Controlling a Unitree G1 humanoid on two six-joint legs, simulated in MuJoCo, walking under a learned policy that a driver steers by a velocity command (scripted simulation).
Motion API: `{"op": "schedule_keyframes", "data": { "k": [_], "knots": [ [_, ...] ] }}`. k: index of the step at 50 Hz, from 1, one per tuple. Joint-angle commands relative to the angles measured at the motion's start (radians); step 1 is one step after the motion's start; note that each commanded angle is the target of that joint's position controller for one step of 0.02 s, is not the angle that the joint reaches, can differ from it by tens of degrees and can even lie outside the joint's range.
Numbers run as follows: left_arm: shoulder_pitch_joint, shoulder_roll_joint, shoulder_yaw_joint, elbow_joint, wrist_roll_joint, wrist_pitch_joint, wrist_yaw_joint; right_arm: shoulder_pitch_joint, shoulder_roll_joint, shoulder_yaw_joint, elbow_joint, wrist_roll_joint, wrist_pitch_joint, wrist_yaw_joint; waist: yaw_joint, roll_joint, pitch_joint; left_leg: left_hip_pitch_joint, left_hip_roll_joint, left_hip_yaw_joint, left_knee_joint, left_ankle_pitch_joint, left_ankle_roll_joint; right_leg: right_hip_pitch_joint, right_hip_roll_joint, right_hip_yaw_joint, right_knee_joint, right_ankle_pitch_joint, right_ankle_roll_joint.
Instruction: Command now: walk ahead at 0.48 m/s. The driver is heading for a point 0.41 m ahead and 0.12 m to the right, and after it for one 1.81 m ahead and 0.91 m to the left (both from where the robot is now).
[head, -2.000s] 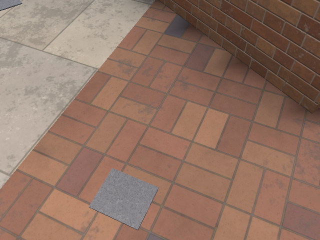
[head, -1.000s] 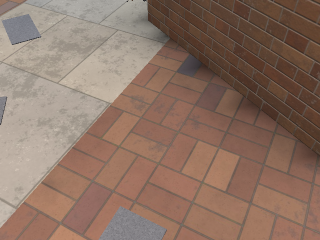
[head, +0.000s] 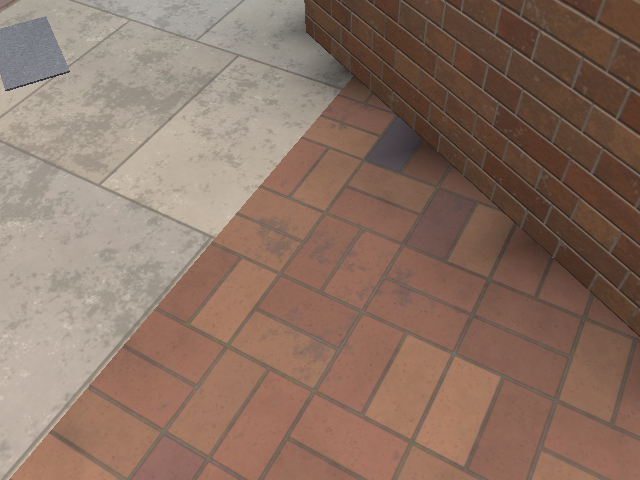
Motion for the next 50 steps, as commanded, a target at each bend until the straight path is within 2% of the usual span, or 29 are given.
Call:
{"op": "schedule_keyframes", "data": {
  "k": [1, 3, 5, 6, 7, 8, 9, 10, 11, 13, 18, 20, 22, 24, 27, 30, 31, 32, 33, 34, 35, 36, 37, 38, 40, 42, 44, 48, 50],
  "knots": [
    [0.036, 0.149, 0.020, -0.019, -0.002, -0.017, 0.009, -0.084, -0.034, 0.002, -0.077, 0.007, -0.008, -0.004, -0.028, -0.121, 0.096, 0.123, -0.058, 0.053, -0.132, 0.053, 0.033, -0.126, -0.255, 0.070, -0.017, 0.831, -0.075],
    [0.010, 0.172, 0.026, -0.020, 0.000, -0.018, 0.014, 0.000, -0.070, -0.013, -0.058, 0.005, -0.014, -0.018, -0.078, -0.127, 0.034, 0.229, -0.099, 0.054, -0.149, 0.003, 0.075, -0.056, -0.269, 0.053, 0.108, 1.068, -0.065],
    [-0.025, 0.195, 0.034, -0.025, 0.005, -0.006, 0.017, 0.258, -0.110, -0.040, 0.028, 0.001, -0.025, -0.033, -0.190, -0.115, -0.098, 0.479, -0.127, 0.039, -0.225, -0.015, 0.111, -0.060, -0.253, 0.033, 0.429, 1.089, -0.053],
    [-0.015, 0.171, 0.028, -0.035, -0.001, -0.002, 0.011, 0.393, -0.162, -0.059, 0.062, -0.021, -0.031, -0.043, -0.233, -0.068, -0.172, 0.697, -0.007, -0.085, -0.256, -0.103, 0.142, -0.227, -0.216, 0.027, 0.680, 0.824, -0.049],
    [0.056, 0.060, 0.008, -0.058, -0.014, 0.004, 0.001, 0.458, -0.247, -0.077, 0.060, -0.041, -0.033, -0.043, -0.184, 0.108, -0.284, 0.903, 0.290, -0.485, -0.297, -0.225, 0.215, -0.487, -0.077, -0.007, 1.054, 0.062, -0.032],
    [0.106, 0.096, 0.026, -0.054, -0.030, 0.013, -0.004, 0.390, -0.247, -0.080, 0.052, -0.013, -0.021, -0.030, -0.141, 0.138, -0.323, 0.915, 0.382, -0.833, -0.484, -0.386, 0.304, -0.677, 0.005, 0.104, 1.252, -0.169, -0.035],
    [-0.010, 0.146, 0.036, -0.082, -0.013, 0.020, -0.002, 0.258, -0.175, -0.062, 0.028, 0.008, -0.021, -0.028, -0.099, 0.026, -0.144, 0.750, 0.346, -0.674, -0.533, -0.509, 0.250, -0.740, -0.086, 0.126, 1.234, -0.058, -0.045],
    [-0.081, 0.143, 0.038, -0.101, -0.005, 0.018, -0.008, 0.184, -0.107, -0.043, 0.015, 0.013, -0.032, -0.023, -0.085, -0.022, -0.044, 0.592, 0.303, -0.537, -0.576, -0.423, 0.209, -0.714, -0.119, 0.121, 1.169, 0.017, -0.045],
    [-0.088, 0.116, 0.038, -0.096, -0.001, 0.024, -0.010, 0.168, -0.075, -0.033, 0.025, 0.006, -0.044, -0.024, -0.052, -0.044, 0.001, 0.501, 0.260, -0.422, -0.595, -0.294, 0.168, -0.665, -0.148, 0.125, 1.114, 0.046, -0.043],
    [-0.054, 0.079, 0.038, -0.089, 0.020, 0.050, -0.021, 0.211, -0.041, -0.018, 0.056, 0.006, -0.061, -0.038, -0.011, -0.013, 0.012, 0.414, 0.207, -0.255, -0.604, -0.122, 0.122, -0.586, -0.172, 0.126, 1.046, 0.060, -0.025],
    [-0.213, 0.084, 0.046, -0.162, 0.014, 0.085, -0.038, 0.306, -0.088, -0.024, 0.072, 0.007, -0.081, -0.045, -0.018, 0.015, 0.047, 0.471, 0.172, -0.069, -0.628, 0.063, 0.074, -0.753, -0.190, 0.089, 0.941, 0.202, -0.006],
    [-0.283, 0.087, 0.044, -0.181, 0.012, 0.080, -0.039, 0.369, -0.073, -0.014, 0.098, 0.002, -0.083, -0.042, -0.037, 0.017, 0.065, 0.486, 0.145, -0.046, -0.635, 0.120, 0.069, -0.778, -0.174, 0.083, 0.825, 0.257, 0.002],
    [-0.366, 0.084, 0.037, -0.207, 0.014, 0.074, -0.041, 0.395, -0.070, -0.006, 0.111, 0.008, -0.081, -0.042, -0.045, 0.023, 0.079, 0.518, 0.124, -0.031, -0.625, 0.217, 0.079, -0.773, -0.166, 0.027, 0.667, 0.295, 0.017],
    [-0.456, 0.072, 0.027, -0.230, 0.013, 0.068, -0.041, 0.439, -0.081, -0.003, 0.124, 0.012, -0.078, -0.043, -0.074, 0.025, 0.079, 0.570, 0.124, -0.041, -0.611, 0.311, 0.092, -0.748, -0.150, -0.029, 0.536, 0.311, 0.030],
    [-0.530, 0.084, 0.025, -0.257, 0.009, 0.060, -0.040, 0.494, -0.110, -0.006, 0.145, 0.002, -0.071, -0.047, -0.095, 0.037, 0.069, 0.701, 0.152, -0.075, -0.550, 0.417, 0.117, -0.759, -0.126, -0.035, 0.443, 0.289, 0.027],
    [-0.516, 0.127, 0.037, -0.270, 0.008, 0.041, -0.032, 0.444, -0.131, -0.014, 0.135, -0.005, -0.067, -0.053, -0.057, 0.058, 0.035, 0.761, 0.178, -0.107, -0.457, 0.578, 0.134, -0.680, -0.098, -0.023, 0.387, 0.186, -0.004],
    [-0.451, 0.142, 0.044, -0.253, 0.009, 0.034, -0.025, 0.423, -0.135, -0.016, 0.131, -0.005, -0.066, -0.052, -0.025, 0.070, 0.003, 0.748, 0.172, -0.107, -0.386, 0.678, 0.125, -0.581, -0.069, -0.034, 0.363, 0.137, -0.019],
    [-0.316, 0.160, 0.056, -0.211, 0.014, 0.025, -0.016, 0.401, -0.136, -0.017, 0.127, -0.001, -0.062, -0.049, 0.034, 0.058, -0.061, 0.709, 0.143, -0.091, -0.246, 0.700, 0.109, -0.409, -0.044, -0.046, 0.298, 0.152, -0.036],
    [-0.132, 0.209, 0.076, -0.159, 0.035, 0.011, -0.004, 0.380, -0.119, -0.012, 0.112, 0.011, -0.060, -0.046, 0.104, 0.024, -0.165, 0.541, 0.095, -0.071, -0.031, 0.521, 0.087, -0.126, -0.120, 0.029, 0.266, 0.190, -0.067],
    [0.012, 0.319, 0.105, -0.152, 0.066, 0.002, 0.007, 0.414, -0.031, 0.010, 0.067, 0.045, -0.057, -0.038, 0.119, -0.141, -0.325, 0.223, -0.028, -0.005, 0.334, 0.036, 0.043, 0.181, -0.430, 0.404, 0.212, 0.025, -0.142],
    [-0.042, 0.334, 0.111, -0.158, 0.047, 0.016, -0.002, 0.473, -0.054, -0.006, 0.075, 0.042, -0.048, -0.040, 0.067, -0.196, -0.382, 0.046, -0.113, -0.087, 0.537, -0.437, 0.044, 0.213, -0.550, 0.704, 0.101, 0.028, -0.206],
    [-0.158, 0.264, 0.095, -0.184, 0.028, 0.023, -0.007, 0.399, -0.099, -0.020, 0.064, 0.024, -0.037, -0.043, 0.025, -0.090, -0.243, -0.008, -0.030, -0.141, 0.572, -0.366, 0.051, 0.080, -0.507, 0.560, 0.092, -0.032, -0.172],
    [-0.236, 0.189, 0.075, -0.194, 0.018, 0.017, -0.012, 0.334, -0.079, -0.017, 0.047, 0.016, -0.038, -0.036, 0.009, -0.050, -0.120, -0.012, 0.006, -0.139, 0.528, -0.291, 0.048, -0.069, -0.461, 0.424, 0.049, -0.013, -0.139],
    [-0.272, 0.145, 0.062, -0.195, 0.018, 0.013, -0.011, 0.317, -0.060, -0.019, 0.046, 0.013, -0.032, -0.029, -0.019, -0.054, -0.058, 0.019, 0.034, -0.137, 0.478, -0.249, 0.047, -0.173, -0.412, 0.320, 0.007, 0.019, -0.099],
    [-0.257, 0.106, 0.049, -0.171, 0.009, 0.002, 0.002, 0.327, -0.039, -0.023, 0.038, -0.013, -0.002, -0.013, -0.060, -0.102, -0.015, 0.064, 0.056, -0.131, 0.440, -0.203, 0.031, -0.266, -0.362, 0.180, -0.025, 0.125, -0.057],
    [-0.208, 0.124, 0.053, -0.152, 0.000, -0.016, 0.004, 0.291, -0.022, -0.022, 0.010, -0.018, 0.017, -0.002, -0.072, -0.097, -0.007, 0.025, 0.063, -0.119, 0.440, -0.146, 0.023, -0.267, -0.356, 0.102, -0.036, 0.241, -0.057],
    [-0.186, 0.140, 0.056, -0.143, 0.003, -0.025, 0.005, 0.227, -0.022, -0.021, -0.020, -0.019, 0.024, 0.005, -0.073, -0.091, 0.007, -0.042, 0.073, -0.114, 0.406, -0.065, 0.019, -0.256, -0.347, 0.030, -0.044, 0.312, -0.058],
    [-0.158, 0.141, 0.051, -0.134, 0.006, -0.031, 0.001, 0.058, -0.035, -0.014, -0.093, -0.016, 0.023, 0.021, -0.053, -0.103, 0.045, -0.050, 0.059, -0.069, 0.165, 0.093, 0.009, -0.256, -0.308, -0.097, -0.047, 0.395, -0.051],
    [-0.134, 0.164, 0.054, -0.131, 0.003, -0.034, 0.005, -0.021, -0.035, -0.006, -0.123, -0.018, 0.022, 0.030, -0.037, -0.104, 0.054, -0.007, 0.044, -0.024, 0.033, 0.139, 0.016, -0.231, -0.316, -0.137, -0.055, 0.422, -0.045]
  ]
}}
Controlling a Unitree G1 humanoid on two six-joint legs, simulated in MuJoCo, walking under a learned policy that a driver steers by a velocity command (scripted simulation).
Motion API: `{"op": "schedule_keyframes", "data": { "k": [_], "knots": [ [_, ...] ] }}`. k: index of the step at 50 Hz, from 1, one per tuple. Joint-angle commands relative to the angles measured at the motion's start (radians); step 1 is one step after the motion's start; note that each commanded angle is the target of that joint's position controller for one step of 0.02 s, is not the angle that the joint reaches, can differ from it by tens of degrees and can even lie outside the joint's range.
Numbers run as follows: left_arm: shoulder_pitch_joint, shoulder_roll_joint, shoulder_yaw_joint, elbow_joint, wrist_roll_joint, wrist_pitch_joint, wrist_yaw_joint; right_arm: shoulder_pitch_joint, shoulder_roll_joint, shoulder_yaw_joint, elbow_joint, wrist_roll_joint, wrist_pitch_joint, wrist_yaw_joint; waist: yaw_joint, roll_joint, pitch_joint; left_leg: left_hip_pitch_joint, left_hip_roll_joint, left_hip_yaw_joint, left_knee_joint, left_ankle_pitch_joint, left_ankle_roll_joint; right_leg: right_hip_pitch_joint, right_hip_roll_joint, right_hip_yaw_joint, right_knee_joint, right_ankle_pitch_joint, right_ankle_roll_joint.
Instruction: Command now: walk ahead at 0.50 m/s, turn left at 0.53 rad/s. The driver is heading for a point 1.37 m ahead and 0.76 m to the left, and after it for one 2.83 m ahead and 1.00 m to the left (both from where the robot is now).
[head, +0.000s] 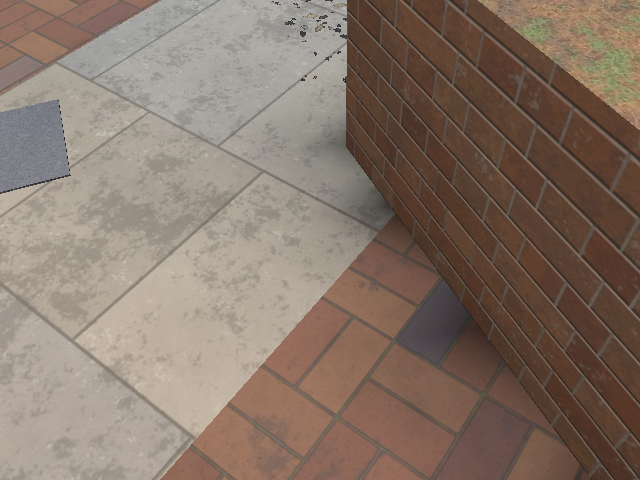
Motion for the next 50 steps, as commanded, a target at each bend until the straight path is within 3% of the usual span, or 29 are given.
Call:
{"op": "schedule_keyframes", "data": {
  "k": [1, 4, 6, 8, 9, 10, 11, 12, 13, 14, 16, 17, 19, 21, 25, 31, 33, 35, 36, 37, 38, 39, 40, 41, 42, 43, 44, 46, 50],
  "knots": [
    [-0.010, 0.120, 0.016, -0.053, -0.003, -0.020, 0.007, -0.103, 0.002, 0.016, -0.088, -0.002, -0.006, 0.017, -0.012, -0.119, 0.074, 0.058, -0.017, 0.063, -0.166, 0.074, 0.009, -0.070, -0.259, 0.050, -0.134, 0.370, -0.084],
    [0.033, 0.140, 0.022, -0.040, 0.000, -0.004, 0.017, -0.152, -0.017, 0.013, -0.112, -0.009, -0.009, 0.023, -0.004, -0.118, 0.081, 0.062, -0.042, 0.098, -0.250, -0.011, 0.043, 0.064, -0.287, 0.011, -0.080, 0.508, -0.076],
    [0.035, 0.162, 0.028, -0.043, 0.007, 0.013, 0.022, -0.120, -0.033, 0.006, -0.109, -0.010, -0.009, 0.017, -0.026, -0.143, 0.043, 0.125, -0.098, 0.135, -0.271, -0.117, 0.078, 0.137, -0.295, -0.021, 0.042, 0.811, -0.066],
    [0.030, 0.208, 0.042, -0.055, 0.011, 0.037, 0.020, 0.025, -0.068, -0.012, -0.069, -0.010, -0.016, 0.003, -0.083, -0.158, -0.048, 0.279, -0.174, 0.157, -0.287, -0.233, 0.119, 0.157, -0.300, -0.032, 0.305, 1.009, -0.066],
    [0.020, 0.217, 0.045, -0.068, 0.007, 0.047, 0.014, 0.165, -0.096, -0.029, -0.025, -0.016, -0.027, -0.008, -0.144, -0.124, -0.131, 0.465, -0.203, 0.135, -0.366, -0.214, 0.147, 0.082, -0.289, -0.039, 0.531, 0.899, -0.048],
    [0.023, 0.185, 0.037, -0.101, 0.004, 0.046, 0.009, 0.288, -0.185, -0.059, 0.003, -0.030, -0.032, -0.024, -0.193, -0.030, -0.231, 0.706, -0.048, -0.091, -0.405, -0.328, 0.195, -0.139, -0.262, -0.037, 0.833, 0.570, -0.017],
    [0.023, 0.095, 0.026, -0.185, -0.017, 0.034, -0.013, 0.224, -0.292, -0.084, -0.030, -0.015, -0.021, -0.030, -0.100, 0.220, -0.292, 0.990, 0.211, -0.677, -0.533, -0.349, 0.345, -0.618, -0.013, 0.047, 1.220, -0.272, 0.054],
    [-0.100, 0.164, 0.033, -0.221, -0.013, 0.018, -0.019, 0.256, -0.296, -0.085, -0.041, -0.003, -0.005, -0.035, -0.141, 0.054, -0.288, 0.985, 0.229, -0.737, -0.619, -0.219, 0.337, -0.741, -0.020, 0.256, 1.266, -0.224, 0.043],
    [-0.154, 0.136, 0.023, -0.237, -0.022, 0.007, -0.019, 0.228, -0.252, -0.076, -0.027, 0.010, -0.005, -0.046, -0.117, -0.003, -0.182, 0.893, 0.214, -0.559, -0.601, -0.084, 0.309, -0.770, -0.074, 0.283, 1.217, -0.119, 0.029],
    [-0.126, 0.129, 0.018, -0.223, -0.022, 0.000, -0.013, 0.194, -0.192, -0.062, -0.021, 0.021, -0.011, -0.047, -0.073, -0.068, -0.099, 0.757, 0.169, -0.446, -0.601, 0.087, 0.266, -0.708, -0.113, 0.281, 1.097, -0.071, 0.026],
    [-0.105, 0.126, 0.019, -0.219, 0.018, 0.034, -0.011, 0.134, -0.132, -0.041, -0.034, 0.031, -0.028, -0.052, -0.010, -0.069, -0.073, 0.608, 0.082, -0.327, -0.617, 0.213, 0.224, -0.587, -0.138, 0.293, 0.986, -0.068, 0.042],
    [-0.099, 0.126, 0.020, -0.222, 0.026, 0.055, -0.013, 0.132, -0.129, -0.036, -0.038, 0.037, -0.039, -0.051, 0.003, -0.061, -0.070, 0.573, 0.069, -0.304, -0.616, 0.323, 0.221, -0.553, -0.132, 0.289, 0.956, -0.076, 0.055],
    [-0.109, 0.113, 0.018, -0.236, 0.027, 0.083, -0.014, 0.159, -0.162, -0.041, -0.032, 0.042, -0.054, -0.047, 0.017, -0.058, -0.060, 0.532, 0.042, -0.251, -0.597, 0.533, 0.209, -0.538, -0.115, 0.268, 0.883, -0.064, 0.079],
    [-0.154, 0.117, 0.015, -0.258, 0.025, 0.095, -0.013, 0.197, -0.185, -0.047, -0.030, 0.040, -0.053, -0.050, 0.005, -0.029, -0.057, 0.525, 0.010, -0.219, -0.575, 0.645, 0.174, -0.558, -0.098, 0.253, 0.812, -0.002, 0.090],
    [-0.285, 0.136, 0.008, -0.312, 0.013, 0.106, -0.006, 0.265, -0.181, -0.044, -0.036, 0.040, -0.028, -0.062, -0.047, 0.023, -0.061, 0.594, -0.012, -0.245, -0.534, 0.653, 0.110, -0.619, -0.069, 0.256, 0.682, 0.088, 0.092],
    [-0.393, 0.160, -0.007, -0.365, 0.001, 0.092, -0.003, 0.318, -0.194, -0.048, -0.060, 0.026, 0.005, -0.078, -0.099, 0.038, -0.054, 0.722, 0.002, -0.338, -0.432, 0.669, 0.106, -0.630, -0.010, 0.285, 0.500, 0.096, 0.059],
    [-0.351, 0.179, -0.006, -0.360, -0.003, 0.082, 0.002, 0.286, -0.204, -0.052, -0.080, 0.020, 0.011, -0.081, -0.077, 0.045, -0.053, 0.706, -0.005, -0.376, -0.376, 0.658, 0.088, -0.539, 0.011, 0.302, 0.407, 0.064, 0.038],
    [-0.232, 0.203, 0.000, -0.332, -0.002, 0.070, 0.013, 0.207, -0.219, -0.055, -0.110, 0.028, 0.006, -0.076, -0.006, 0.051, -0.074, 0.626, -0.062, -0.388, -0.276, 0.625, 0.037, -0.316, 0.042, 0.289, 0.229, 0.115, 0.007],
    [-0.134, 0.226, 0.007, -0.316, 0.008, 0.054, 0.023, 0.167, -0.205, -0.049, -0.133, 0.045, -0.005, -0.069, 0.050, 0.010, -0.121, 0.533, -0.112, -0.373, -0.140, 0.505, 0.000, -0.119, -0.035, 0.345, 0.136, 0.326, -0.022],
    [-0.066, 0.303, 0.018, -0.330, 0.011, 0.053, 0.036, 0.214, -0.127, -0.029, -0.174, 0.061, -0.011, -0.070, 0.041, -0.179, -0.252, 0.385, -0.206, -0.247, 0.141, -0.109, -0.035, 0.113, -0.335, 0.571, 0.189, 0.786, -0.093],
    [-0.108, 0.317, 0.024, -0.349, -0.016, 0.080, 0.029, 0.356, -0.155, -0.041, -0.172, 0.056, 0.007, -0.078, -0.040, -0.347, -0.385, 0.267, -0.324, -0.144, 0.335, -0.696, -0.050, 0.162, -0.512, 0.841, 0.181, 1.033, -0.262],
    [-0.159, 0.240, 0.010, -0.369, -0.022, 0.095, 0.020, 0.364, -0.197, -0.047, -0.121, 0.017, 0.030, -0.083, -0.062, -0.171, -0.293, 0.225, -0.234, -0.152, 0.423, -0.637, -0.057, 0.048, -0.482, 0.786, 0.164, 0.866, -0.269],
    [-0.201, 0.175, -0.009, -0.379, -0.021, 0.102, 0.023, 0.283, -0.204, -0.049, -0.122, 0.005, 0.043, -0.071, -0.048, -0.095, -0.177, 0.215, -0.208, -0.135, 0.420, -0.569, -0.069, -0.061, -0.398, 0.645, 0.131, 0.695, -0.238],
    [-0.251, 0.157, -0.018, -0.384, -0.013, 0.111, 0.028, 0.255, -0.190, -0.049, -0.130, 0.011, 0.055, -0.062, -0.065, -0.093, -0.110, 0.220, -0.181, -0.123, 0.381, -0.516, -0.083, -0.144, -0.327, 0.545, 0.079, 0.507, -0.192],
    [-0.269, 0.165, -0.019, -0.383, -0.004, 0.112, 0.036, 0.225, -0.179, -0.045, -0.146, 0.011, 0.068, -0.051, -0.066, -0.151, -0.071, 0.219, -0.164, -0.113, 0.352, -0.473, -0.095, -0.197, -0.282, 0.476, 0.045, 0.418, -0.174],
    [-0.262, 0.180, -0.012, -0.380, 0.012, 0.108, 0.032, 0.250, -0.163, -0.037, -0.135, 0.011, 0.076, -0.039, -0.063, -0.189, -0.075, 0.250, -0.162, -0.092, 0.343, -0.429, -0.098, -0.236, -0.244, 0.416, 0.016, 0.276, -0.158],
    [-0.250, 0.191, -0.005, -0.375, 0.015, 0.106, 0.026, 0.252, -0.160, -0.034, -0.139, 0.013, 0.078, -0.030, -0.060, -0.200, -0.079, 0.250, -0.159, -0.076, 0.318, -0.396, -0.092, -0.249, -0.231, 0.404, -0.016, 0.108, -0.151],
    [-0.227, 0.209, 0.004, -0.367, 0.010, 0.097, 0.020, 0.211, -0.163, -0.030, -0.162, 0.008, 0.076, -0.011, -0.046, -0.203, -0.074, 0.210, -0.142, -0.060, 0.230, -0.368, -0.085, -0.221, -0.246, 0.414, -0.075, -0.122, -0.149],
    [-0.186, 0.247, 0.026, -0.351, 0.005, 0.090, 0.011, 0.109, -0.142, -0.016, -0.204, 0.002, 0.069, 0.018, -0.015, -0.180, -0.059, 0.191, -0.100, -0.029, 0.046, -0.353, -0.068, -0.189, -0.294, 0.388, -0.119, -0.263, -0.143]
  ]
}}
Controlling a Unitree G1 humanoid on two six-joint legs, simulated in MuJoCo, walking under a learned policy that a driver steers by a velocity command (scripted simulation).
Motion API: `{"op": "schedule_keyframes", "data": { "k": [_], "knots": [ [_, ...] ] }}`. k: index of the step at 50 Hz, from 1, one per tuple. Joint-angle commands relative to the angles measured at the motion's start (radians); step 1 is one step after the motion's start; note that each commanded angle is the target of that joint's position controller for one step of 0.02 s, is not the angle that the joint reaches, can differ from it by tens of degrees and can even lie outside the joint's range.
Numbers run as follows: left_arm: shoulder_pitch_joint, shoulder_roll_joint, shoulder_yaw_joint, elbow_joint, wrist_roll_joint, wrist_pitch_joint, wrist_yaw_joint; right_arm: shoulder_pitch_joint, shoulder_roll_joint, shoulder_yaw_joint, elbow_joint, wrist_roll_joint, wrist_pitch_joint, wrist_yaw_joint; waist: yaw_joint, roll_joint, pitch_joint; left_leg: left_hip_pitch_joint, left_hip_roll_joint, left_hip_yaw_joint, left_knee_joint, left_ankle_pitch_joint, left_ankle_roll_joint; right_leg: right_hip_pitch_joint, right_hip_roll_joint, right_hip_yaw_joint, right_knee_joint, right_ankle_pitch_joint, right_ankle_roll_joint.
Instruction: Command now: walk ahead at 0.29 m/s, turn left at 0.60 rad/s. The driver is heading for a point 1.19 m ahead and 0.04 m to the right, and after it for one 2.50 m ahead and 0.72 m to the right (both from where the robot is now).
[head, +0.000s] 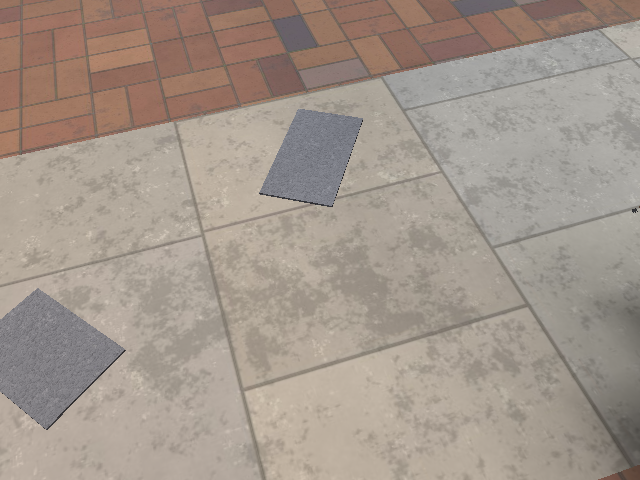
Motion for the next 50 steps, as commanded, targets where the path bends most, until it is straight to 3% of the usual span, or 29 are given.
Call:
{"op": "schedule_keyframes", "data": {
  "k": [1, 3, 5, 7, 8, 9, 10, 11, 12, 14, 15, 16, 19, 24, 27, 29, 30, 31, 32, 33, 34, 35, 36, 37, 39, 42, 44, 46, 50],
  "knots": [
    [-0.002, 0.174, 0.053, -0.052, -0.002, -0.019, -0.006, -0.001, -0.053, -0.005, -0.071, -0.001, -0.012, 0.024, 0.002, -0.162, -0.073, 0.007, 0.029, 0.036, -0.131, 0.020, 0.015, 0.056, -0.259, 0.230, -0.263, -0.402, -0.120],
    [-0.010, 0.193, 0.063, -0.051, 0.000, -0.023, -0.014, -0.006, -0.041, 0.002, -0.080, 0.001, -0.019, 0.033, -0.005, -0.166, -0.084, 0.116, 0.023, 0.074, -0.235, -0.006, 0.037, -0.002, -0.262, 0.175, -0.262, -0.409, -0.110],
    [0.002, 0.207, 0.071, -0.045, 0.002, -0.021, -0.020, -0.008, -0.054, 0.001, -0.082, 0.007, -0.026, 0.034, -0.002, -0.165, -0.082, 0.180, 0.012, 0.111, -0.317, -0.028, 0.060, -0.023, -0.272, 0.150, -0.251, -0.440, -0.103],
    [-0.009, 0.211, 0.075, -0.041, -0.006, -0.010, -0.027, 0.042, -0.043, 0.005, -0.064, 0.010, -0.037, 0.032, -0.037, -0.134, -0.068, 0.297, -0.002, 0.139, -0.461, 0.029, 0.091, -0.081, -0.261, 0.102, -0.198, -0.499, -0.075],
    [-0.016, 0.189, 0.071, -0.041, -0.004, -0.005, -0.030, 0.112, -0.047, 0.002, -0.030, 0.007, -0.045, 0.026, -0.064, -0.093, -0.060, 0.396, -0.028, 0.137, -0.526, 0.019, 0.109, -0.149, -0.224, 0.055, -0.114, -0.544, -0.048],
    [-0.034, 0.137, 0.059, -0.050, 0.004, 0.000, -0.035, 0.227, -0.077, -0.008, 0.019, 0.003, -0.054, 0.013, -0.107, 0.048, -0.043, 0.492, 0.020, 0.008, -0.649, -0.114, 0.139, -0.253, -0.149, -0.030, 0.114, -0.566, -0.012],
    [-0.030, 0.015, 0.024, -0.065, 0.020, 0.005, -0.047, 0.267, -0.135, -0.013, 0.011, -0.007, -0.064, -0.003, -0.101, 0.259, -0.023, 0.536, 0.269, -0.372, -0.773, -0.360, 0.182, -0.438, -0.053, -0.082, 0.500, -0.552, 0.031],
    [-0.103, 0.065, 0.032, -0.128, 0.019, -0.001, -0.044, 0.215, -0.227, -0.034, -0.041, 0.003, -0.065, -0.024, -0.106, 0.218, 0.073, 0.423, 0.381, -0.723, -0.944, -0.530, 0.294, -0.627, 0.027, 0.073, 0.559, -0.432, 0.045],
    [-0.121, 0.138, 0.049, -0.121, 0.015, -0.014, -0.054, 0.182, -0.171, -0.023, -0.026, 0.007, -0.062, -0.042, -0.079, 0.101, 0.130, 0.403, 0.350, -0.610, -0.951, -0.422, 0.286, -0.618, -0.043, 0.145, 0.579, -0.284, 0.046],
    [-0.017, 0.138, 0.049, -0.054, 0.014, -0.032, -0.070, 0.124, -0.119, -0.006, -0.022, 0.018, -0.088, -0.043, -0.013, 0.101, 0.076, 0.447, 0.233, -0.396, -0.922, -0.069, 0.223, -0.518, -0.059, 0.141, 0.521, -0.127, 0.054],
    [0.006, 0.141, 0.051, -0.030, 0.025, -0.031, -0.072, 0.127, -0.106, -0.002, -0.019, 0.021, -0.104, -0.045, -0.013, 0.082, 0.043, 0.466, 0.199, -0.324, -0.907, 0.073, 0.208, -0.479, -0.055, 0.121, 0.534, -0.081, 0.060],
    [0.015, 0.134, 0.049, -0.019, 0.026, -0.026, -0.074, 0.140, -0.091, 0.004, -0.008, 0.024, -0.117, -0.042, -0.011, 0.068, 0.014, 0.484, 0.185, -0.275, -0.891, 0.212, 0.202, -0.456, -0.054, 0.116, 0.542, -0.054, 0.062],
    [-0.043, 0.104, 0.040, -0.034, 0.017, -0.015, -0.074, 0.212, -0.098, -0.001, 0.035, 0.030, -0.133, -0.039, -0.031, 0.049, 0.003, 0.532, 0.180, -0.211, -0.860, 0.448, 0.208, -0.488, -0.053, 0.102, 0.529, -0.016, 0.071],
    [-0.191, 0.082, 0.022, -0.077, 0.010, -0.016, -0.078, 0.273, -0.095, 0.002, 0.084, 0.020, -0.138, -0.047, -0.078, 0.069, 0.056, 0.537, 0.174, -0.166, -0.863, 0.540, 0.210, -0.480, -0.038, 0.075, 0.365, 0.051, 0.065],
    [-0.243, 0.078, 0.016, -0.098, 0.005, -0.023, -0.082, 0.278, -0.110, 0.003, 0.112, 0.015, -0.140, -0.056, -0.083, 0.070, 0.081, 0.541, 0.198, -0.152, -0.859, 0.627, 0.199, -0.395, -0.019, 0.064, 0.240, 0.067, 0.025],
    [-0.198, 0.089, 0.018, -0.089, 0.003, -0.028, -0.076, 0.247, -0.124, 0.003, 0.123, 0.013, -0.143, -0.062, -0.046, 0.072, 0.073, 0.536, 0.208, -0.135, -0.822, 0.779, 0.181, -0.280, 0.010, 0.054, 0.187, 0.032, -0.016],
    [-0.133, 0.103, 0.024, -0.068, 0.000, -0.030, -0.067, 0.228, -0.135, 0.002, 0.125, 0.010, -0.145, -0.065, -0.015, 0.077, 0.040, 0.540, 0.205, -0.124, -0.760, 0.943, 0.165, -0.185, 0.041, 0.045, 0.179, -0.001, -0.036],
    [-0.027, 0.123, 0.034, -0.033, -0.002, -0.033, -0.053, 0.215, -0.148, -0.001, 0.131, 0.004, -0.144, -0.067, 0.031, 0.076, -0.019, 0.551, 0.196, -0.110, -0.637, 1.098, 0.151, -0.071, 0.077, 0.034, 0.173, -0.046, -0.054],
    [0.137, 0.138, 0.043, 0.019, 0.002, -0.042, -0.039, 0.197, -0.151, -0.001, 0.133, 0.002, -0.139, -0.067, 0.110, 0.040, -0.106, 0.510, 0.156, -0.073, -0.430, 1.104, 0.133, 0.117, 0.084, 0.038, 0.114, -0.020, -0.076],
    [0.295, 0.203, 0.059, 0.050, 0.020, -0.050, -0.023, 0.223, -0.108, 0.014, 0.119, 0.003, -0.140, -0.066, 0.159, -0.056, -0.231, 0.341, 0.105, -0.045, -0.140, 0.806, 0.121, 0.363, -0.099, 0.238, 0.089, -0.152, -0.114],
    [0.348, 0.328, 0.090, 0.064, 0.033, -0.049, -0.024, 0.349, -0.009, 0.031, 0.106, 0.039, -0.142, -0.053, 0.099, -0.365, -0.354, 0.000, -0.121, -0.004, 0.253, 0.078, 0.068, 0.597, -0.364, 0.782, -0.048, -0.299, -0.260],
    [0.238, 0.227, 0.068, 0.061, -0.003, -0.044, -0.036, 0.269, -0.083, 0.021, 0.117, 0.007, -0.146, -0.059, 0.068, -0.223, -0.283, -0.095, -0.092, -0.130, 0.325, -0.074, 0.097, 0.498, -0.342, 0.880, -0.153, -0.364, -0.233],
    [0.128, 0.172, 0.054, 0.039, -0.010, -0.043, -0.038, 0.194, -0.099, 0.016, 0.102, 0.012, -0.147, -0.053, 0.035, -0.136, -0.129, -0.119, -0.025, -0.106, 0.307, 0.006, 0.099, 0.349, -0.321, 0.690, -0.150, -0.332, -0.223],
    [0.085, 0.123, 0.042, 0.040, -0.004, -0.049, -0.042, 0.149, -0.084, 0.025, 0.097, 0.011, -0.150, -0.047, 0.024, -0.053, -0.076, -0.103, 0.018, -0.085, 0.250, 0.067, 0.100, 0.256, -0.277, 0.575, -0.172, -0.233, -0.206],
    [0.083, 0.082, 0.024, 0.073, -0.008, -0.061, -0.038, 0.139, -0.051, 0.035, 0.094, -0.011, -0.130, -0.036, -0.016, -0.082, -0.025, -0.043, 0.069, -0.052, 0.146, 0.103, 0.082, 0.136, -0.194, 0.426, -0.210, -0.086, -0.167],
    [0.136, 0.098, 0.022, 0.114, -0.025, -0.078, -0.040, 0.126, -0.019, 0.044, 0.089, -0.018, -0.114, -0.026, -0.033, -0.082, -0.012, -0.057, 0.084, -0.007, 0.065, 0.122, 0.033, 0.100, -0.169, 0.360, -0.230, 0.103, -0.197],
    [0.157, 0.118, 0.027, 0.129, -0.028, -0.078, -0.038, 0.034, -0.007, 0.052, 0.054, -0.017, -0.110, -0.024, -0.024, -0.074, 0.022, -0.106, 0.101, 0.016, -0.052, 0.174, -0.005, 0.076, -0.156, 0.332, -0.257, 0.099, -0.210],
    [0.167, 0.124, 0.030, 0.136, -0.030, -0.076, -0.037, -0.063, -0.001, 0.060, 0.026, -0.009, -0.111, -0.021, -0.004, -0.078, 0.047, -0.101, 0.099, 0.033, -0.194, 0.258, -0.027, 0.052, -0.126, 0.304, -0.267, 0.094, -0.195],
    [0.211, 0.145, 0.042, 0.148, -0.029, -0.069, -0.039, -0.183, -0.007, 0.063, -0.008, 0.004, -0.118, -0.021, 0.035, -0.084, 0.029, -0.033, 0.067, 0.047, -0.376, 0.375, -0.039, 0.085, -0.111, 0.302, -0.216, 0.173, -0.165]
  ]
}}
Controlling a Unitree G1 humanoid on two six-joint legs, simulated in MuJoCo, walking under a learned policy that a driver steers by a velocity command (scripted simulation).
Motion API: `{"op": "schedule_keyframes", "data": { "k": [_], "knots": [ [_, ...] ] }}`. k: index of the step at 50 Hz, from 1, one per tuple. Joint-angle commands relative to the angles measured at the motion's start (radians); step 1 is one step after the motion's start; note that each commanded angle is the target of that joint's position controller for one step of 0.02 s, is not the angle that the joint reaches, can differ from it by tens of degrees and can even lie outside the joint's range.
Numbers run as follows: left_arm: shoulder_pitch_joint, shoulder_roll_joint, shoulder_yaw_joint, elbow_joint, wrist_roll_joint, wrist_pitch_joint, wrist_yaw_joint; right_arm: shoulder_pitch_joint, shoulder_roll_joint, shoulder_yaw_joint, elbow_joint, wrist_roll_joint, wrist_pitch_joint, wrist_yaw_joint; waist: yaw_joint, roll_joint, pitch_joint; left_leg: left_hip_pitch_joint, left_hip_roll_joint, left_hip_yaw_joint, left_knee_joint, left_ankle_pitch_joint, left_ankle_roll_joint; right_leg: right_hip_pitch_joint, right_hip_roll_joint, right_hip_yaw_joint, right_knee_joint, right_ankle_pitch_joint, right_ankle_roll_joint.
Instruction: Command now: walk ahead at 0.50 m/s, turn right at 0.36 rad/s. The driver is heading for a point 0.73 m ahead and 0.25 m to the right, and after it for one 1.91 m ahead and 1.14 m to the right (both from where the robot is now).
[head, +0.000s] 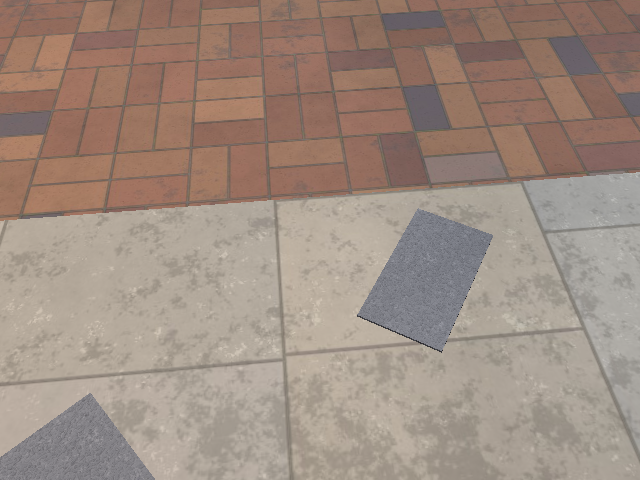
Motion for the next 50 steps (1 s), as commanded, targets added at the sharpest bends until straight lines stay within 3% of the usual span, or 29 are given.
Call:
{"op": "schedule_keyframes", "data": {
  "k": [1, 4, 6, 7, 8, 9, 10, 11, 12, 13, 14, 17, 23, 27, 29, 31, 32, 33, 34, 35, 36, 37, 38, 39, 41, 43, 47, 50],
  "knots": [
    [0.000, 0.182, 0.045, -0.054, 0.000, -0.011, 0.004, -0.095, -0.073, -0.013, -0.079, 0.010, -0.014, -0.004, -0.007, -0.098, 0.027, 0.103, -0.045, 0.040, -0.093, 0.071, -0.013, -0.109, -0.237, 0.184, -0.067, 0.294, -0.131],
    [-0.011, 0.204, 0.059, -0.067, 0.015, -0.001, 0.009, -0.094, -0.102, -0.022, -0.093, 0.013, -0.023, -0.011, -0.020, -0.114, 0.003, 0.167, -0.055, 0.017, -0.155, -0.012, 0.010, -0.057, -0.265, 0.242, 0.013, 0.316, -0.110],
    [-0.044, 0.212, 0.064, -0.077, 0.017, 0.001, 0.013, 0.055, -0.127, -0.037, -0.056, 0.010, -0.043, -0.024, -0.093, -0.088, -0.048, 0.364, -0.081, 0.023, -0.251, -0.067, 0.035, -0.082, -0.234, 0.246, 0.169, 0.356, -0.077],
    [-0.045, 0.179, 0.057, -0.088, 0.011, -0.003, 0.010, 0.193, -0.180, -0.056, -0.024, -0.009, -0.060, -0.038, -0.145, -0.006, -0.140, 0.554, 0.000, -0.060, -0.296, -0.123, 0.070, -0.154, -0.160, 0.194, 0.389, 0.305, -0.053],
    [-0.026, 0.088, 0.035, -0.135, -0.010, -0.008, 0.008, 0.325, -0.268, -0.077, -0.031, -0.034, -0.061, -0.053, -0.179, 0.143, -0.295, 0.792, 0.272, -0.367, -0.355, -0.343, 0.128, -0.344, -0.059, 0.089, 0.697, -0.001, -0.018],
    [0.028, 0.091, 0.037, -0.163, -0.010, 0.001, 0.008, 0.299, -0.307, -0.094, -0.018, -0.016, -0.039, -0.054, -0.121, 0.312, -0.318, 0.832, 0.374, -0.715, -0.483, -0.436, 0.212, -0.570, 0.011, 0.037, 0.870, -0.337, -0.016],
    [0.013, 0.152, 0.047, -0.123, 0.009, 0.020, 0.014, 0.218, -0.199, -0.072, -0.044, -0.010, -0.030, -0.048, -0.097, 0.113, -0.189, 0.725, 0.335, -0.601, -0.475, -0.513, 0.205, -0.615, -0.078, 0.081, 0.952, -0.272, -0.025],
    [-0.040, 0.146, 0.049, -0.122, 0.014, 0.024, 0.003, 0.162, -0.128, -0.056, -0.054, -0.002, -0.033, -0.044, -0.090, 0.028, -0.099, 0.619, 0.279, -0.449, -0.483, -0.414, 0.187, -0.605, -0.110, 0.081, 0.935, -0.185, -0.019],
    [-0.059, 0.124, 0.047, -0.126, 0.014, 0.029, -0.005, 0.137, -0.103, -0.049, -0.052, -0.002, -0.037, -0.042, -0.071, 0.031, -0.062, 0.548, 0.237, -0.326, -0.507, -0.271, 0.164, -0.573, -0.138, 0.075, 0.901, -0.135, -0.007],
    [-0.076, 0.120, 0.049, -0.132, 0.030, 0.040, -0.013, 0.145, -0.092, -0.045, -0.040, 0.004, -0.044, -0.045, -0.061, 0.062, -0.039, 0.510, 0.206, -0.240, -0.519, -0.172, 0.152, -0.559, -0.158, 0.069, 0.878, -0.115, 0.007],
    [-0.073, 0.111, 0.047, -0.131, 0.038, 0.052, -0.020, 0.152, -0.092, -0.046, -0.032, 0.007, -0.052, -0.046, -0.053, 0.075, -0.035, 0.491, 0.184, -0.175, -0.527, -0.094, 0.146, -0.545, -0.162, 0.059, 0.882, -0.091, 0.020],
    [-0.140, 0.101, 0.046, -0.162, 0.037, 0.071, -0.035, 0.189, -0.106, -0.056, -0.010, 0.020, -0.071, -0.041, -0.047, 0.056, -0.033, 0.506, 0.184, -0.068, -0.549, 0.063, 0.164, -0.598, -0.170, 0.049, 0.882, -0.016, 0.041],
    [-0.331, 0.081, 0.030, -0.230, 0.036, 0.072, -0.055, 0.234, -0.110, -0.065, 0.025, 0.014, -0.067, -0.038, -0.074, 0.044, 0.023, 0.535, 0.158, 0.114, -0.567, 0.146, 0.167, -0.651, -0.177, 0.000, 0.643, 0.169, 0.058],
    [-0.445, 0.075, 0.018, -0.278, 0.041, 0.067, -0.068, 0.279, -0.141, -0.076, 0.051, 0.015, -0.060, -0.044, -0.104, 0.046, 0.054, 0.590, 0.183, 0.186, -0.548, 0.201, 0.151, -0.585, -0.163, -0.076, 0.453, 0.164, 0.018],
    [-0.463, 0.083, 0.020, -0.292, 0.046, 0.067, -0.066, 0.301, -0.153, -0.080, 0.066, 0.014, -0.047, -0.049, -0.106, 0.047, 0.055, 0.648, 0.194, 0.219, -0.494, 0.321, 0.139, -0.554, -0.138, -0.111, 0.398, 0.093, -0.015],
    [-0.414, 0.097, 0.029, -0.285, 0.050, 0.066, -0.056, 0.304, -0.183, -0.087, 0.075, 0.013, -0.032, -0.054, -0.077, 0.067, 0.012, 0.689, 0.196, 0.259, -0.348, 0.644, 0.124, -0.450, -0.073, -0.153, 0.367, -0.016, -0.057],
    [-0.331, 0.112, 0.039, -0.264, 0.050, 0.061, -0.048, 0.303, -0.200, -0.091, 0.077, 0.013, -0.022, -0.055, -0.038, 0.068, -0.041, 0.696, 0.194, 0.271, -0.204, 0.763, 0.122, -0.357, -0.030, -0.162, 0.347, -0.060, -0.083],
    [-0.178, 0.132, 0.054, -0.217, 0.054, 0.050, -0.036, 0.291, -0.207, -0.092, 0.070, 0.018, -0.012, -0.055, 0.032, 0.037, -0.129, 0.628, 0.178, 0.291, 0.013, 0.716, 0.105, -0.163, 0.007, -0.153, 0.273, -0.028, -0.113],
    [-0.012, 0.211, 0.084, -0.170, 0.064, 0.045, -0.017, 0.294, -0.178, -0.083, 0.042, 0.012, -0.012, -0.052, 0.095, -0.060, -0.241, 0.415, 0.150, 0.293, 0.310, 0.406, 0.072, 0.103, -0.117, 0.043, 0.226, -0.127, -0.159],
    [-0.060, 0.337, 0.112, -0.189, 0.048, 0.050, -0.006, 0.320, -0.056, -0.060, -0.036, 0.013, -0.019, -0.031, 0.007, -0.302, -0.299, -0.040, -0.051, 0.230, 0.642, -0.472, 0.007, 0.376, -0.403, 0.585, 0.135, -0.145, -0.287],
    [-0.013, 0.328, 0.113, -0.203, 0.021, 0.060, -0.001, 0.192, -0.142, -0.074, -0.063, 0.007, -0.030, -0.028, 0.079, -0.144, -0.327, -0.151, -0.071, 0.015, 0.719, -0.449, 0.009, 0.386, -0.431, 0.745, 0.028, -0.073, -0.307],
    [-0.056, 0.294, 0.104, -0.183, 0.019, 0.062, 0.007, 0.136, -0.131, -0.070, -0.082, 0.022, -0.041, -0.025, 0.049, -0.098, -0.187, -0.204, -0.017, -0.003, 0.690, -0.331, 0.021, 0.292, -0.410, 0.571, 0.029, 0.050, -0.287],
    [-0.098, 0.234, 0.089, -0.179, 0.012, 0.057, 0.011, 0.152, -0.119, -0.064, -0.069, 0.023, -0.050, -0.029, 0.004, -0.042, -0.098, -0.150, 0.019, 0.001, 0.590, -0.257, 0.025, 0.148, -0.365, 0.460, 0.025, 0.198, -0.252],
    [-0.142, 0.202, 0.080, -0.183, 0.010, 0.050, 0.014, 0.162, -0.117, -0.065, -0.058, 0.011, -0.044, -0.031, -0.036, -0.026, -0.061, -0.084, 0.039, -0.004, 0.524, -0.242, 0.020, 0.049, -0.311, 0.383, 0.015, 0.287, -0.221],
    [-0.176, 0.167, 0.066, -0.191, 0.003, 0.034, 0.014, 0.206, -0.112, -0.064, -0.050, -0.013, -0.009, -0.027, -0.081, -0.046, -0.073, 0.019, 0.044, -0.007, 0.461, -0.244, -0.002, -0.051, -0.257, 0.305, -0.011, 0.391, -0.210],
    [-0.146, 0.182, 0.069, -0.179, 0.000, 0.017, 0.009, 0.190, -0.092, -0.061, -0.060, -0.015, 0.014, -0.020, -0.088, -0.043, -0.067, 0.014, 0.036, 0.009, 0.399, -0.220, -0.019, -0.085, -0.227, 0.274, -0.030, 0.411, -0.213],
    [-0.062, 0.196, 0.073, -0.159, 0.003, 0.013, 0.010, 0.027, -0.086, -0.056, -0.115, -0.012, 0.022, -0.016, -0.038, -0.070, -0.007, -0.087, 0.026, 0.018, 0.223, -0.064, -0.037, -0.076, -0.198, 0.287, -0.064, 0.327, -0.182],
    [-0.004, 0.199, 0.075, -0.147, 0.002, 0.014, 0.013, -0.073, -0.082, -0.050, -0.147, -0.007, 0.016, -0.010, 0.003, -0.086, -0.001, -0.109, 0.000, 0.013, 0.092, 0.033, -0.035, -0.016, -0.190, 0.302, -0.040, 0.352, -0.159]
  ]
}}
